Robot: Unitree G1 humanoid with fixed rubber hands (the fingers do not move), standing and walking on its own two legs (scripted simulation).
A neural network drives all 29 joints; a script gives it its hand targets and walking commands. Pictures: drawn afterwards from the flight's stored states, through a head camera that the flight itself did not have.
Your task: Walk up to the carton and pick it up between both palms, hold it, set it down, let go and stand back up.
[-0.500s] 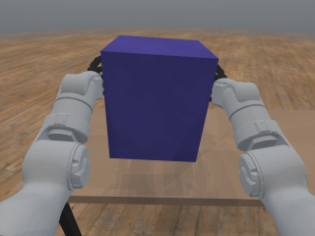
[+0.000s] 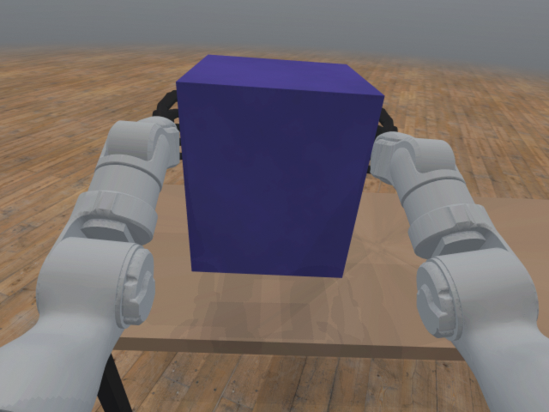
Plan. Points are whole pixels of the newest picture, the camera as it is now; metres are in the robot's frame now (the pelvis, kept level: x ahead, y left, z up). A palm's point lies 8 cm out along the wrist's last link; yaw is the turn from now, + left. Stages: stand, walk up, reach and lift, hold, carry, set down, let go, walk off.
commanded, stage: hold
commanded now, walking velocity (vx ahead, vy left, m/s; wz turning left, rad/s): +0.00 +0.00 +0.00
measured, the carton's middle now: (273, 162) +0.40 +0.01 +0.27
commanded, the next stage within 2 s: none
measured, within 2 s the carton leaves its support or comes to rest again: neither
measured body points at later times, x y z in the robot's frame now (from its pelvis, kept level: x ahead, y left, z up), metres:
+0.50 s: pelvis +0.00 +0.00 +0.00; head -0.08 -0.01 +0.44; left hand +0.41 +0.15 +0.30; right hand +0.40 -0.15 +0.28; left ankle +0.05 +0.15 -0.73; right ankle +0.08 -0.12 -0.73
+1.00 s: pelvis +0.00 +0.00 +0.00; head -0.09 +0.02 +0.44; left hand +0.41 +0.16 +0.30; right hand +0.40 -0.15 +0.29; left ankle +0.05 +0.15 -0.73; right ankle +0.08 -0.12 -0.73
